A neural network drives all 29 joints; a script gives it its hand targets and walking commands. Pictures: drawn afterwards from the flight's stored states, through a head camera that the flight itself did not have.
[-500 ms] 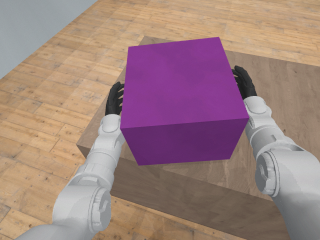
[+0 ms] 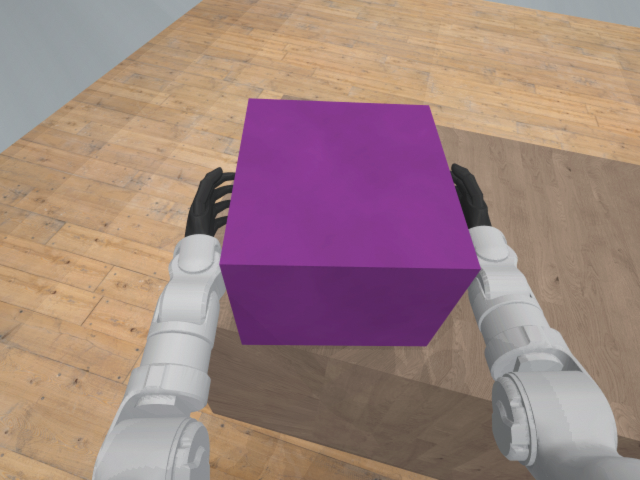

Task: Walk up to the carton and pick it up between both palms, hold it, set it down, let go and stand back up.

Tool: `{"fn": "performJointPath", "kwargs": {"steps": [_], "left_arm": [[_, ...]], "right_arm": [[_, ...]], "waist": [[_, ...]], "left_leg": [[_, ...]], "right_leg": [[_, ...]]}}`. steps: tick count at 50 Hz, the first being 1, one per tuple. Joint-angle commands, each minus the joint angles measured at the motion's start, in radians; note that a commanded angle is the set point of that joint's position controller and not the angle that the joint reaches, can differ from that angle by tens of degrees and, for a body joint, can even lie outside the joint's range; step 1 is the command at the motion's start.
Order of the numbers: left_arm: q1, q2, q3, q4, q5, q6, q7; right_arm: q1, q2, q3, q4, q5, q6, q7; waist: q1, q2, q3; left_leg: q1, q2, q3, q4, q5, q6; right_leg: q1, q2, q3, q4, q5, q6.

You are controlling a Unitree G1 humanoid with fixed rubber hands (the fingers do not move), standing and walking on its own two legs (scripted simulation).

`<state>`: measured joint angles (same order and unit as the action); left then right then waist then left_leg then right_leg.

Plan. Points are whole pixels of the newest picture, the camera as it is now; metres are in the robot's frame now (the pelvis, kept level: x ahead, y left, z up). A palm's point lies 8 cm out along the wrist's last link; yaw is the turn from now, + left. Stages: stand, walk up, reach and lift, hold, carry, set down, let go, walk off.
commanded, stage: reach and lift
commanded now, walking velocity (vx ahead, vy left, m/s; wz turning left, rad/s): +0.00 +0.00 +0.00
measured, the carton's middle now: (337, 222) +0.42 -0.02 +0.07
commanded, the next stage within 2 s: hold in 1.58 s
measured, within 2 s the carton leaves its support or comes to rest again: neither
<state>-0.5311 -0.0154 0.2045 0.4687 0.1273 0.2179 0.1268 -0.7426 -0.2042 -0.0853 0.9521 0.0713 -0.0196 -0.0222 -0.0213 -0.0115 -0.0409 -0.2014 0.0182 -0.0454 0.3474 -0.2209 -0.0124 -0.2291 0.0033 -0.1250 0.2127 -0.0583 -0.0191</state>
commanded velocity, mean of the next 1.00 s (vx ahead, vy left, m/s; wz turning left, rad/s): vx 0.00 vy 0.00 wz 0.00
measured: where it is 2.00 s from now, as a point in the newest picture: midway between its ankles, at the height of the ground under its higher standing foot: outside the picture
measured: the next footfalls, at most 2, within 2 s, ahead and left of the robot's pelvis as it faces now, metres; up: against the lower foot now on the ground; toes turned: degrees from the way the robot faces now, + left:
none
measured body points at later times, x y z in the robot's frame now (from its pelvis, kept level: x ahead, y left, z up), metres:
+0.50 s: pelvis -0.02 +0.01 +0.00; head +0.00 +0.03 +0.45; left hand +0.36 +0.16 +0.14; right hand +0.37 -0.19 +0.13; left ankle -0.03 +0.12 -0.75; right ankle +0.03 -0.11 -0.75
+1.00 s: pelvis +0.00 +0.01 +0.00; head +0.01 +0.03 +0.45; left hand +0.39 +0.16 +0.15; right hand +0.38 -0.19 +0.13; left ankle -0.03 +0.12 -0.75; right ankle +0.03 -0.11 -0.75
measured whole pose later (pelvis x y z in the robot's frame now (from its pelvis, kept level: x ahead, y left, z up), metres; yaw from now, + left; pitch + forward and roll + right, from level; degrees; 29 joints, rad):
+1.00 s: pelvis +0.00 +0.01 +0.00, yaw -1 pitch -3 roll -1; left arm -0.47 0.00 0.24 0.05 0.19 0.55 -0.02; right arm -0.57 -0.15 -0.03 0.47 0.14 0.23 -0.14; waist -0.08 -0.01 0.05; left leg -0.04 0.00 -0.03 0.32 -0.23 0.01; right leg -0.08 0.00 -0.08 0.20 -0.07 0.00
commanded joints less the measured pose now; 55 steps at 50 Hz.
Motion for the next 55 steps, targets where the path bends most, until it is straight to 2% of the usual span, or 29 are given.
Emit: {"fn": "performJointPath", "kwargs": {"steps": [1,2,4,5,7,10,12,14,15,17,18,21,22,23,25,27,29,32,37,38,39,40,41,43,44,45,46,51,55], "left_arm": [[-0.602,-0.608,-0.532,-0.407,-0.070,0.015,-0.105],[-0.552,-0.595,-0.528,-0.407,-0.062,0.034,-0.106],[-0.492,-0.578,-0.533,-0.433,-0.053,0.069,-0.114],[-0.427,-0.564,-0.532,-0.457,-0.046,0.094,-0.119],[-0.394,-0.535,-0.528,-0.496,-0.046,0.127,-0.134],[-0.381,-0.489,-0.476,-0.497,-0.027,0.180,-0.164],[-0.391,-0.475,-0.463,-0.539,-0.035,0.204,-0.180],[-0.405,-0.460,-0.446,-0.526,-0.039,0.216,-0.200],[-0.428,-0.454,-0.433,-0.540,-0.033,0.220,-0.205],[-0.456,-0.461,-0.433,-0.553,-0.038,0.229,-0.212],[-0.465,-0.478,-0.435,-0.564,-0.038,0.232,-0.213],[-0.471,-0.478,-0.420,-0.510,-0.023,0.251,-0.221],[-0.491,-0.477,-0.411,-0.482,-0.013,0.257,-0.223],[-0.472,-0.467,-0.393,-0.440,-0.004,0.268,-0.227],[-0.474,-0.447,-0.344,-0.378,0.020,0.291,-0.243],[-0.545,-0.458,-0.350,-0.395,0.010,0.283,-0.242],[-0.574,-0.460,-0.338,-0.357,0.010,0.286,-0.246],[-0.587,-0.485,-0.370,-0.386,-0.009,0.271,-0.243],[-0.547,-0.485,-0.369,-0.381,-0.006,0.270,-0.249],[-0.522,-0.458,-0.343,-0.374,-0.001,0.275,-0.256],[-0.508,-0.459,-0.358,-0.395,-0.011,0.274,-0.260],[-0.524,-0.465,-0.363,-0.426,-0.015,0.276,-0.260],[-0.510,-0.450,-0.359,-0.438,-0.014,0.278,-0.265],[-0.471,-0.446,-0.377,-0.473,-0.024,0.286,-0.271],[-0.463,-0.439,-0.383,-0.500,-0.030,0.292,-0.272],[-0.458,-0.437,-0.388,-0.523,-0.034,0.298,-0.274],[-0.434,-0.430,-0.393,-0.530,-0.030,0.308,-0.277],[-0.388,-0.419,-0.431,-0.615,-0.040,0.346,-0.296],[-0.412,-0.424,-0.437,-0.643,-0.035,0.368,-0.308]], "right_arm": [[-0.460,0.520,0.265,-0.393,0.035,-0.015,0.123],[-0.435,0.513,0.273,-0.422,0.046,-0.007,0.122],[-0.412,0.493,0.296,-0.478,0.059,0.009,0.122],[-0.409,0.489,0.326,-0.548,0.077,0.021,0.117],[-0.407,0.504,0.375,-0.627,0.106,0.042,0.110],[-0.420,0.503,0.388,-0.695,0.120,0.082,0.094],[-0.427,0.514,0.412,-0.752,0.138,0.105,0.092],[-0.460,0.540,0.434,-0.815,0.133,0.117,0.081],[-0.455,0.555,0.429,-0.809,0.122,0.123,0.081],[-0.474,0.557,0.413,-0.825,0.112,0.130,0.081],[-0.461,0.554,0.397,-0.815,0.101,0.131,0.082],[-0.445,0.540,0.343,-0.742,0.060,0.144,0.090],[-0.458,0.524,0.302,-0.697,0.045,0.147,0.097],[-0.455,0.522,0.280,-0.673,0.027,0.149,0.099],[-0.441,0.511,0.212,-0.600,0.004,0.157,0.106],[-0.487,0.520,0.206,-0.583,-0.015,0.148,0.114],[-0.536,0.539,0.197,-0.578,-0.021,0.137,0.117],[-0.543,0.568,0.222,-0.589,-0.010,0.119,0.106],[-0.571,0.606,0.305,-0.669,0.036,0.111,0.078],[-0.549,0.608,0.321,-0.675,0.042,0.122,0.068],[-0.554,0.622,0.360,-0.715,0.053,0.120,0.061],[-0.523,0.615,0.354,-0.702,0.062,0.129,0.054],[-0.518,0.627,0.375,-0.719,0.072,0.137,0.045],[-0.495,0.633,0.427,-0.793,0.098,0.144,0.030],[-0.479,0.632,0.445,-0.813,0.112,0.151,0.026],[-0.463,0.629,0.453,-0.827,0.121,0.160,0.020],[-0.448,0.626,0.470,-0.849,0.135,0.168,0.012],[-0.371,0.603,0.506,-0.943,0.159,0.199,-0.008],[-0.366,0.572,0.452,-0.928,0.151,0.222,-0.007]], "waist": [[-0.071,0.096,-0.562],[-0.060,0.090,-0.528],[-0.065,0.089,-0.474],[-0.048,0.069,-0.455],[-0.036,0.038,-0.430],[-0.030,-0.009,-0.347],[-0.024,-0.042,-0.369],[-0.022,-0.061,-0.389],[-0.015,-0.058,-0.391],[-0.025,-0.058,-0.420],[-0.030,-0.032,-0.438],[-0.057,-0.015,-0.411],[-0.059,0.015,-0.381],[-0.059,0.002,-0.347],[-0.068,0.022,-0.282],[-0.075,0.023,-0.306],[-0.064,0.030,-0.296],[-0.075,0.037,-0.336],[-0.049,0.018,-0.396],[-0.042,-0.012,-0.382],[-0.035,-0.012,-0.429],[-0.051,0.002,-0.428],[-0.039,-0.017,-0.426],[-0.037,-0.029,-0.461],[-0.031,-0.018,-0.465],[-0.044,-0.025,-0.466],[-0.041,-0.024,-0.451],[-0.060,-0.024,-0.421],[-0.085,0.013,-0.344]], "left_leg": [[0.195,-0.029,-0.034,0.033,0.568,-0.100],[0.200,-0.029,-0.033,0.034,0.577,-0.098],[0.199,-0.035,-0.026,0.026,0.570,-0.091],[0.182,-0.036,-0.025,0.019,0.563,-0.087],[0.139,-0.049,-0.017,0.006,0.517,-0.071],[0.067,-0.069,-0.001,-0.037,0.388,-0.043],[0.044,-0.075,0.008,-0.050,0.337,-0.022],[0.035,-0.082,0.015,-0.060,0.294,-0.007],[0.027,-0.084,0.021,-0.067,0.271,-0.004],[0.033,-0.079,0.022,-0.073,0.251,-0.005],[0.047,-0.078,0.019,-0.074,0.256,-0.007],[0.071,-0.067,0.021,-0.088,0.194,-0.012],[0.066,-0.061,0.023,-0.100,0.153,-0.016],[0.060,-0.060,0.029,-0.109,0.119,-0.012],[0.063,-0.052,0.034,-0.133,0.058,-0.008],[0.054,-0.046,0.035,-0.131,0.043,-0.007],[0.035,-0.051,0.042,-0.132,0.037,-0.002],[0.069,-0.056,0.045,-0.106,0.143,-0.011],[0.062,-0.074,0.052,-0.078,0.231,-0.008],[0.056,-0.078,0.056,-0.078,0.239,0.000],[0.056,-0.081,0.054,-0.067,0.273,-0.003],[0.067,-0.081,0.046,-0.062,0.293,-0.012],[0.067,-0.085,0.051,-0.059,0.298,-0.006],[0.080,-0.088,0.047,-0.051,0.351,-0.009],[0.086,-0.088,0.045,-0.041,0.384,-0.012],[0.098,-0.091,0.041,-0.040,0.400,-0.013],[0.107,-0.089,0.039,-0.036,0.418,-0.017],[0.140,-0.087,0.028,-0.025,0.466,-0.027],[0.155,-0.076,0.023,-0.034,0.462,-0.047]], "right_leg": [[0.289,0.069,0.021,0.072,0.338,0.007],[0.292,0.068,0.026,0.070,0.338,0.008],[0.321,0.068,0.034,0.067,0.342,0.010],[0.350,0.066,0.038,0.068,0.357,0.012],[0.413,0.058,0.048,0.074,0.399,0.019],[0.472,0.047,0.060,0.066,0.371,0.025],[0.496,0.042,0.063,0.075,0.377,0.031],[0.525,0.029,0.071,0.075,0.373,0.036],[0.520,0.027,0.068,0.081,0.353,0.038],[0.503,0.028,0.061,0.082,0.319,0.036],[0.493,0.029,0.055,0.082,0.299,0.033],[0.430,0.036,0.040,0.060,0.178,0.020],[0.393,0.036,0.035,0.048,0.104,0.015],[0.374,0.034,0.030,0.035,0.062,0.016],[0.350,0.029,0.028,0.021,-0.027,0.010],[0.336,0.029,0.022,0.026,-0.051,0.004],[0.344,0.025,0.026,0.028,-0.051,0.004],[0.386,0.032,0.029,0.044,0.057,0.006],[0.498,0.029,0.052,0.065,0.203,0.021],[0.524,0.022,0.059,0.067,0.238,0.029],[0.559,0.021,0.059,0.078,0.298,0.033],[0.550,0.025,0.054,0.085,0.309,0.033],[0.565,0.023,0.059,0.083,0.331,0.038],[0.602,0.024,0.060,0.091,0.418,0.044],[0.603,0.021,0.061,0.100,0.455,0.047],[0.611,0.024,0.059,0.100,0.470,0.049],[0.607,0.025,0.061,0.102,0.488,0.049],[0.596,0.030,0.058,0.103,0.509,0.050],[0.531,0.039,0.052,0.080,0.374,0.034]]}}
